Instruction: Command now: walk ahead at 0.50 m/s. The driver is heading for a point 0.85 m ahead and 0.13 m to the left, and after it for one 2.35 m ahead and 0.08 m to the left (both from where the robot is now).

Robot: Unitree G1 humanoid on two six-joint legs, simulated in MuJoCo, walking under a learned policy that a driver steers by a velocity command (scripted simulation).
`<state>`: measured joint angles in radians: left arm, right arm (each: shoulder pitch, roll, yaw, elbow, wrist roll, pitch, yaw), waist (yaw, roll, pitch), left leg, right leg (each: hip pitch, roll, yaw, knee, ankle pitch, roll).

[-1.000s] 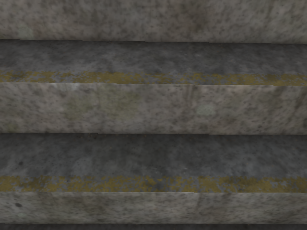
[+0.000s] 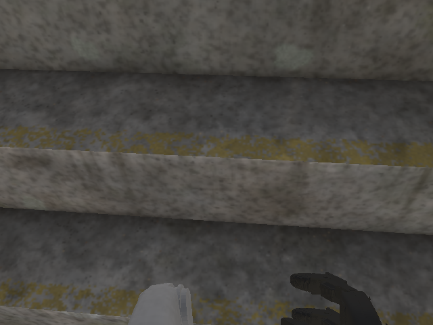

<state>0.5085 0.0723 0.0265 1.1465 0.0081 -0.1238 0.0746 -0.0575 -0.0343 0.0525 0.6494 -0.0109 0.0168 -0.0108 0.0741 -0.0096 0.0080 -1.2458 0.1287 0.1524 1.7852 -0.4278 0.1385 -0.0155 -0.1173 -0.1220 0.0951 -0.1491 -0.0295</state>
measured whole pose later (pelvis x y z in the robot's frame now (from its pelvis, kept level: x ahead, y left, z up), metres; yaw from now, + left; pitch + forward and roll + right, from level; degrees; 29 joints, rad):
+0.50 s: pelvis +0.16 +0.05 +0.21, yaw -1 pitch +1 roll -2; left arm 0.16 -0.01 -0.03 0.82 0.01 -0.04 0.03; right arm 0.43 -0.08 -0.02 1.18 -0.01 -0.15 -0.02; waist 0.00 0.00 -0.05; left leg -0.25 0.07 0.19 0.56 -0.33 0.05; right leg -1.39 0.04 0.00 2.37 0.00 -0.14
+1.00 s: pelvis +0.32 -0.02 +0.38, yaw -1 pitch +1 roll +0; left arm 0.25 0.15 0.03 1.13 0.02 -0.06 0.02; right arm 0.18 -0.09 -0.02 0.80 -0.01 -0.08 -0.04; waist -0.08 0.01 -0.07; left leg -1.07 -0.09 -0.15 1.93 0.15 0.10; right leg -0.56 -0.04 -0.17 0.94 -0.39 -0.09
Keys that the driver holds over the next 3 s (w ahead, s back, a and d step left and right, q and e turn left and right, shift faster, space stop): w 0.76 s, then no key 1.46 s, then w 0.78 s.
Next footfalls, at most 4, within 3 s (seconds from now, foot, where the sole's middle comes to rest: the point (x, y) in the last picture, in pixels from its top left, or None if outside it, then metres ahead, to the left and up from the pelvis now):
0.04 left None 0.19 0.13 -0.57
0.72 right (307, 278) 0.43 -0.11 -0.34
1.36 left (184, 268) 0.43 0.15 -0.34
2.76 left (190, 275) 0.42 0.13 -0.34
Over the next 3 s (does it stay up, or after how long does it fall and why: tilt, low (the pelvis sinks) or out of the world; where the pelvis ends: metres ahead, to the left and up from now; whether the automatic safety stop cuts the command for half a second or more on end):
stays up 0.46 0.05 0.44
